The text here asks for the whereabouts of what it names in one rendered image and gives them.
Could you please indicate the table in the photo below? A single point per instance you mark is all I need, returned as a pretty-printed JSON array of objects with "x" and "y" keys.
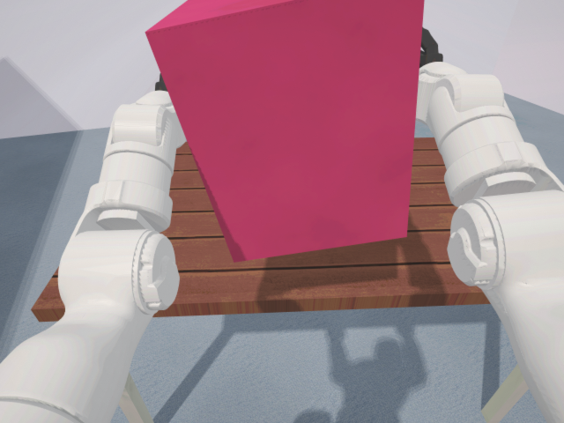
[{"x": 414, "y": 271}]

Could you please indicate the right robot upper arm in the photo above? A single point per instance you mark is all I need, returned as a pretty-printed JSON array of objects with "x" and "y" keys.
[{"x": 512, "y": 247}]

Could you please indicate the left robot upper arm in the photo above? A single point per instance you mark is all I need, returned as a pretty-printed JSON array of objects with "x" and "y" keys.
[{"x": 112, "y": 283}]

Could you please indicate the right robot forearm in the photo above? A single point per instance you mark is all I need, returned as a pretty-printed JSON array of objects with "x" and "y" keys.
[{"x": 476, "y": 134}]

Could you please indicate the left robot hand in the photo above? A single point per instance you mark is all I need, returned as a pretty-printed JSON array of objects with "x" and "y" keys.
[{"x": 160, "y": 86}]

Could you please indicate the left robot forearm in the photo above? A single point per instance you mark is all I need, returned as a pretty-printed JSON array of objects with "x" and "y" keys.
[{"x": 138, "y": 163}]

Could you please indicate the right robot hand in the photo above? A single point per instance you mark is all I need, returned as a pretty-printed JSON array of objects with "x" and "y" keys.
[{"x": 430, "y": 47}]

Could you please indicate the carton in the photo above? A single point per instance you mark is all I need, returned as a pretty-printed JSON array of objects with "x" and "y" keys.
[{"x": 299, "y": 114}]

